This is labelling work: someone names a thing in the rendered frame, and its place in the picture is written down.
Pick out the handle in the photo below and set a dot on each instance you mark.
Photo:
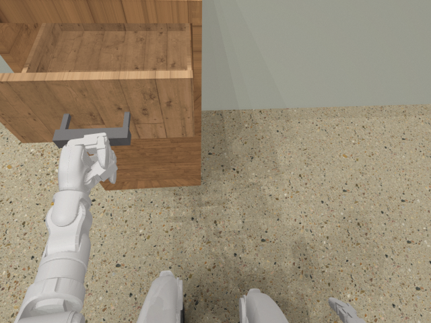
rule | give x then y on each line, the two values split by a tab
116	136

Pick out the right robot thigh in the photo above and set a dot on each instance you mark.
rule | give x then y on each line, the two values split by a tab
259	308

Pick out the robot thigh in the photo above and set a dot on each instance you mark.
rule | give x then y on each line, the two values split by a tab
163	301
259	308

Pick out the left robot forearm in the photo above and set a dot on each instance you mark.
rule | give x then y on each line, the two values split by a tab
59	283

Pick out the drawer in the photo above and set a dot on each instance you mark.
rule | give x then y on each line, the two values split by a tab
96	72

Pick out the left robot hand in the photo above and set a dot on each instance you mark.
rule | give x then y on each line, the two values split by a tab
75	163

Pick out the right robot hand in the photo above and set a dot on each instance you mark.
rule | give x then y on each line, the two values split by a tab
345	311

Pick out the left robot thigh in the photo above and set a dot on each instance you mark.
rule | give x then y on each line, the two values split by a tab
163	301

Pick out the cabinet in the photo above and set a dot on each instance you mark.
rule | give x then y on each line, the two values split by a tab
146	163

